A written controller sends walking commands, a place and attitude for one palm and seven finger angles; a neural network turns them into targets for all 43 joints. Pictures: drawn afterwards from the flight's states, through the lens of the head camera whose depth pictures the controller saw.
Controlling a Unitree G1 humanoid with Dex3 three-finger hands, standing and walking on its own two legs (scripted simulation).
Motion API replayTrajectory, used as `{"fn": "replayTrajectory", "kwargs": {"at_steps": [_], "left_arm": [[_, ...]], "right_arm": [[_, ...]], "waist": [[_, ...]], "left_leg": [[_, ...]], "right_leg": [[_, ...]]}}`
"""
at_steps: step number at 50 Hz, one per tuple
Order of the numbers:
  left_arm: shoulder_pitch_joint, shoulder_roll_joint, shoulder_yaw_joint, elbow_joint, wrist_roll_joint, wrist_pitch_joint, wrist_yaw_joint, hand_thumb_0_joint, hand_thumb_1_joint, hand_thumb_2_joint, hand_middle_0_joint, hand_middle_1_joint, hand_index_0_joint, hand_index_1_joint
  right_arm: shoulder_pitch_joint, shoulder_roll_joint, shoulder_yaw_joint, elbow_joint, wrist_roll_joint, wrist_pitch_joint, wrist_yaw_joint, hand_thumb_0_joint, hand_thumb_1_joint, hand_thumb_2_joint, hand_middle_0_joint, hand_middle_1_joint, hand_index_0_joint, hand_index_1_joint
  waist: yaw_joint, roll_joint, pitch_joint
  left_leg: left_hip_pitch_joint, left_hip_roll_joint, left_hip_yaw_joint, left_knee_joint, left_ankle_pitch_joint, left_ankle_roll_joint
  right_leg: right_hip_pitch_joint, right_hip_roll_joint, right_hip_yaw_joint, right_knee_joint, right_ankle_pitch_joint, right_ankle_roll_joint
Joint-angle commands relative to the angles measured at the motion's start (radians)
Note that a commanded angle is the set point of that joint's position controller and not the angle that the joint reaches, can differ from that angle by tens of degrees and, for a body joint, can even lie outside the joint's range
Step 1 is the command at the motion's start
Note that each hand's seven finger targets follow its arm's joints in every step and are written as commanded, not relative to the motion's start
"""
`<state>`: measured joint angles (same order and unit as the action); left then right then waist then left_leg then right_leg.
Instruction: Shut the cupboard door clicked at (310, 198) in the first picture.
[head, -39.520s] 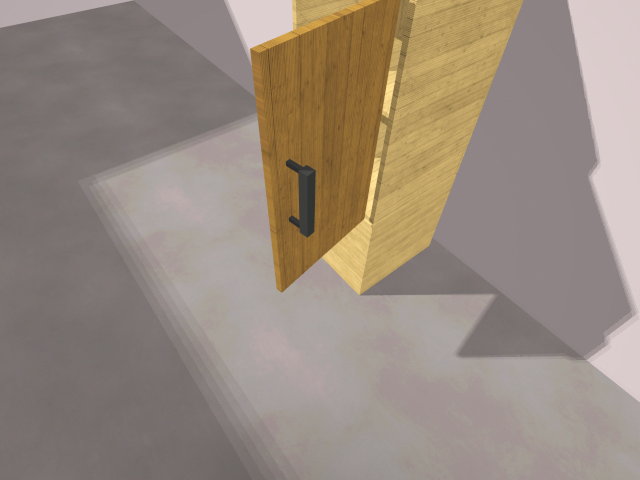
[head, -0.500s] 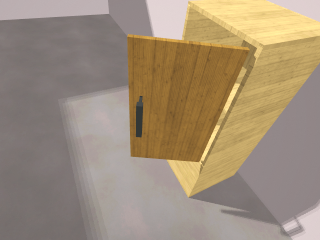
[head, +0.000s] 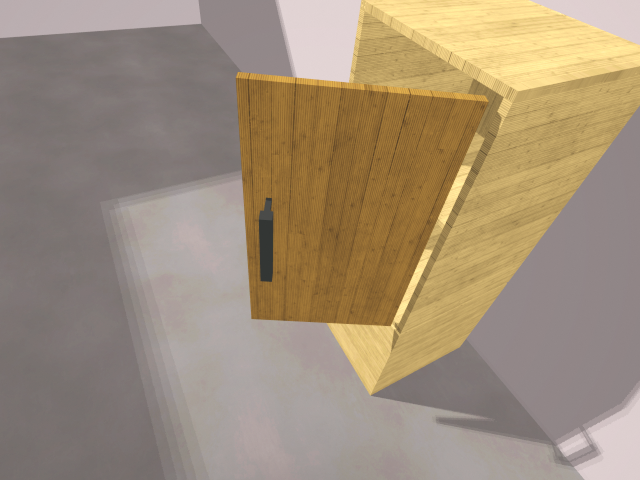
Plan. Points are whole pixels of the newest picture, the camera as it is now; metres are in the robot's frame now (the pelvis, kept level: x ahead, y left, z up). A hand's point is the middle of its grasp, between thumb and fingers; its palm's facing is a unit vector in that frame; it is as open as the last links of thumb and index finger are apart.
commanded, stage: look again from close up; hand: left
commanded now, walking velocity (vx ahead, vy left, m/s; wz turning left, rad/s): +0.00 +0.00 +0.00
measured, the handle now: (267, 240) +0.51 +0.12 -0.04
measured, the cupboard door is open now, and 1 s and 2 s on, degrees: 62 62 62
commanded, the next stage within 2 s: shuffle to correct the standing spot in 0.02 s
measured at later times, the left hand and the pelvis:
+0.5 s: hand out of the picture +0.01 +0.13 -0.18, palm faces -0.02 -0.99 -0.11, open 7.4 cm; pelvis +0.03 -0.03 +0.01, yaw +0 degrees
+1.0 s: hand out of the picture +0.10 +0.10 -0.19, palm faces +0.09 -0.98 -0.19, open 7.3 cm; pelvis +0.06 -0.08 -0.01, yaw +4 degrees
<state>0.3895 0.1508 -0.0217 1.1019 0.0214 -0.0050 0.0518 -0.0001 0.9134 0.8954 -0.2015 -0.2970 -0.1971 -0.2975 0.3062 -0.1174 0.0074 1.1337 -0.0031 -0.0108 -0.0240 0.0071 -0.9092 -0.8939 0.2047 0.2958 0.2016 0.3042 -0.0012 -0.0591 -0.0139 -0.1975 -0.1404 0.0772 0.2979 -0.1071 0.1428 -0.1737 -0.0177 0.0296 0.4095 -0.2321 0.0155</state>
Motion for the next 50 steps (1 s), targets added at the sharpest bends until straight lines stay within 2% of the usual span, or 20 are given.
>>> {"fn": "replayTrajectory", "kwargs": {"at_steps": [1,8,12,16,19,22,24,29,32,33,35,36,38,39,40,43,44,45,47,50], "left_arm": [[0.104,0.06,0.012,-0.007,-0.004,-0.005,0.002,0.0,0.9,0.9,-0.2,-0.3,-0.2,-0.3],[0.1,0.051,0.01,0.002,-0.006,-0.003,-0.001,0.0,0.9,0.9,-0.2,-0.3,-0.2,-0.3],[0.09,0.047,0.017,-0.004,0.002,0.004,-0.01,0.0,0.9,0.9,-0.2,-0.3,-0.2,-0.3],[0.053,0.04,0.022,-0.019,0.007,0.009,-0.016,0.0,0.9,0.9,-0.2,-0.3,-0.2,-0.3],[0.012,0.034,0.027,-0.036,0.009,0.006,-0.022,0.0,0.9,0.9,-0.2,-0.3,-0.2,-0.3],[-0.017,0.027,0.032,-0.051,0.009,0.006,-0.03,0.0,0.9,0.9,-0.2,-0.3,-0.2,-0.3],[-0.046,0.027,0.034,-0.065,0.008,0.007,-0.033,0.0,0.9,0.9,-0.2,-0.3,-0.2,-0.3],[-0.103,0.031,0.043,-0.083,0.006,0.006,-0.04,0.0,0.9,0.9,-0.2,-0.3,-0.2,-0.3],[-0.054,0.019,0.04,-0.065,0.0,-0.009,-0.035,0.0,0.9,0.9,-0.2,-0.3,-0.2,-0.3],[-0.015,0.036,0.041,-0.052,-0.003,-0.019,-0.029,0.0,0.9,0.9,-0.2,-0.3,-0.2,-0.3],[0.016,0.111,0.04,-0.04,-0.011,-0.038,-0.016,0.0,0.9,0.9,-0.2,-0.3,-0.2,-0.3],[-0.005,0.141,0.044,-0.051,-0.013,-0.037,-0.016,0.0,0.9,0.9,-0.2,-0.3,-0.2,-0.3],[-0.043,0.168,0.05,-0.077,-0.008,-0.017,-0.015,0.0,0.9,0.9,-0.2,-0.3,-0.2,-0.3],[-0.06,0.152,0.055,-0.078,-0.01,-0.015,-0.013,0.0,0.9,0.9,-0.2,-0.3,-0.2,-0.3],[-0.045,0.159,0.06,-0.079,-0.009,-0.015,-0.01,0.0,0.9,0.9,-0.2,-0.3,-0.2,-0.3],[-0.022,0.213,0.082,-0.095,-0.001,-0.007,0.002,0.0,0.9,0.9,-0.2,-0.3,-0.2,-0.3],[-0.01,0.22,0.088,-0.101,0.003,-0.003,0.008,0.0,0.9,0.9,-0.2,-0.3,-0.2,-0.3],[-0.003,0.217,0.095,-0.109,0.008,0.0,0.013,0.0,0.9,0.9,-0.2,-0.3,-0.2,-0.3],[-0.035,0.223,0.101,-0.133,0.014,0.005,0.014,0.0,0.9,0.9,-0.2,-0.3,-0.2,-0.3],[-0.128,0.231,0.105,-0.184,0.016,0.016,0.006,0.0,0.9,0.9,-0.2,-0.3,-0.2,-0.3]], "right_arm": [[0.048,-0.133,-0.025,-0.032,0.001,-0.016,-0.01,0.0,-0.9,-0.9,0.2,0.3,0.2,0.3],[0.058,-0.134,-0.025,-0.027,-0.001,-0.017,-0.014,0.0,-0.9,-0.9,0.2,0.3,0.2,0.3],[0.064,-0.155,-0.036,-0.026,-0.005,-0.013,-0.019,0.0,-0.9,-0.9,0.2,0.3,0.2,0.3],[0.1,-0.158,-0.043,-0.023,-0.011,-0.019,-0.022,0.0,-0.9,-0.9,0.2,0.3,0.2,0.3],[0.103,-0.151,-0.043,-0.023,-0.013,-0.024,-0.023,0.0,-0.9,-0.9,0.2,0.3,0.2,0.3],[0.094,-0.152,-0.046,-0.024,-0.017,-0.026,-0.02,0.0,-0.9,-0.9,0.2,0.3,0.2,0.3],[0.1,-0.15,-0.05,-0.024,-0.019,-0.026,-0.021,0.0,-0.9,-0.9,0.2,0.3,0.2,0.3],[0.116,-0.146,-0.057,-0.02,-0.022,-0.024,-0.02,0.0,-0.9,-0.9,0.2,0.3,0.2,0.3],[0.093,-0.118,-0.041,-0.018,-0.018,-0.023,-0.019,0.0,-0.9,-0.9,0.2,0.3,0.2,0.3],[0.091,-0.101,-0.034,-0.019,-0.012,-0.025,-0.016,0.0,-0.9,-0.9,0.2,0.3,0.2,0.3],[0.099,-0.053,-0.016,-0.035,0.0,-0.029,-0.008,0.0,-0.9,-0.9,0.2,0.3,0.2,0.3],[0.117,-0.051,-0.018,-0.035,-0.001,-0.024,-0.005,0.0,-0.9,-0.9,0.2,0.3,0.2,0.3],[0.101,-0.058,-0.026,-0.044,0.003,-0.019,0.003,0.0,-0.9,-0.9,0.2,0.3,0.2,0.3],[0.081,-0.076,-0.032,-0.051,0.002,-0.001,-0.006,0.0,-0.9,-0.9,0.2,0.3,0.2,0.3],[0.088,-0.089,-0.04,-0.06,-0.001,0.007,-0.008,0.0,-0.9,-0.9,0.2,0.3,0.2,0.3],[0.091,-0.088,-0.056,-0.094,-0.004,0.031,-0.009,0.0,-0.9,-0.9,0.2,0.3,0.2,0.3],[0.054,-0.096,-0.061,-0.112,-0.004,0.036,-0.01,0.0,-0.9,-0.9,0.2,0.3,0.2,0.3],[0.012,-0.096,-0.063,-0.13,-0.007,0.039,-0.008,0.0,-0.9,-0.9,0.2,0.3,0.2,0.3],[-0.026,-0.095,-0.065,-0.159,-0.002,0.046,0.0,0.0,-0.9,-0.9,0.2,0.3,0.2,0.3],[0.019,-0.081,-0.065,-0.165,0.003,0.038,0.012,0.0,-0.9,-0.9,0.2,0.3,0.2,0.3]], "waist": [[0.007,0.067,0.105],[0.001,0.063,0.087],[-0.008,0.079,0.094],[-0.025,0.064,0.1],[-0.028,0.053,0.12],[-0.026,0.1,0.107],[-0.029,0.089,0.124],[-0.041,0.139,0.124],[0.006,0.161,0.086],[0.026,0.121,0.053],[0.017,-0.017,0.03],[0.008,0.001,0.036],[0.01,0.154,0.096],[0.01,0.027,0.097],[0.015,-0.057,0.058],[0.027,-0.225,-0.012],[0.047,-0.215,-0.01],[0.063,-0.201,-0.003],[0.053,-0.168,-0.015],[-0.006,-0.157,-0.049]], "left_leg": [[-0.008,0.267,-0.292,-0.148,-0.246,-0.122],[0.022,0.284,-0.307,-0.154,-0.294,-0.123],[0.047,0.343,-0.369,-0.172,-0.429,-0.075],[0.083,0.411,-0.437,-0.179,-0.39,-0.019],[0.06,0.428,-0.423,-0.166,-0.32,0.007],[0.032,0.404,-0.373,-0.157,-0.275,0.049],[-0.003,0.394,-0.366,-0.156,-0.279,0.048],[-0.007,0.375,-0.333,-0.127,-0.233,0.027],[-0.043,0.309,-0.237,-0.017,-0.08,-0.017],[-0.071,0.261,-0.189,0.059,-0.035,-0.052],[-0.194,0.171,-0.093,0.112,-0.199,-0.13],[-0.178,0.157,-0.076,0.106,-0.242,-0.139],[-0.134,0.146,-0.118,0.093,-0.116,-0.129],[-0.135,0.166,-0.096,0.151,-0.059,-0.137],[-0.128,0.16,-0.07,0.214,-0.069,-0.145],[-0.178,0.116,-0.029,0.435,-0.357,-0.164],[-0.222,0.116,-0.035,0.522,-0.43,-0.165],[-0.258,0.123,-0.058,0.598,-0.469,-0.166],[-0.26,0.125,-0.08,0.631,-0.458,-0.167],[-0.084,0.12,-0.035,0.383,-0.28,-0.168]], "right_leg": [[-0.083,-0.053,0.055,-0.036,-0.003,-0.048],[-0.092,-0.04,0.044,-0.02,-0.031,-0.042],[-0.167,-0.014,0.007,0.066,-0.125,-0.042],[-0.279,-0.024,0.008,0.251,-0.185,-0.04],[-0.32,-0.049,0.011,0.329,-0.182,-0.033],[-0.304,-0.055,-0.011,0.33,-0.151,-0.024],[-0.291,-0.054,-0.026,0.314,-0.136,-0.021],[-0.269,-0.05,-0.059,0.245,-0.099,-0.012],[-0.09,-0.023,-0.086,0.052,0.004,-0.002],[0.015,-0.031,-0.062,-0.039,0.089,0.004],[0.155,-0.2,0.113,-0.045,0.348,-0.048],[0.123,-0.248,0.126,-0.025,0.414,-0.08],[0.012,-0.203,0.049,0.058,0.395,-0.054],[0.005,-0.177,0.076,0.066,0.419,-0.057],[0.03,-0.216,0.096,0.059,0.505,-0.07],[0.09,-0.36,0.2,0.017,0.751,-0.164],[0.098,-0.397,0.233,0.011,0.797,-0.21],[0.094,-0.411,0.241,0.01,0.82,-0.238],[0.073,-0.38,0.191,0.016,0.765,-0.237],[-0.063,-0.307,0.117,0.043,0.482,-0.156]]}}
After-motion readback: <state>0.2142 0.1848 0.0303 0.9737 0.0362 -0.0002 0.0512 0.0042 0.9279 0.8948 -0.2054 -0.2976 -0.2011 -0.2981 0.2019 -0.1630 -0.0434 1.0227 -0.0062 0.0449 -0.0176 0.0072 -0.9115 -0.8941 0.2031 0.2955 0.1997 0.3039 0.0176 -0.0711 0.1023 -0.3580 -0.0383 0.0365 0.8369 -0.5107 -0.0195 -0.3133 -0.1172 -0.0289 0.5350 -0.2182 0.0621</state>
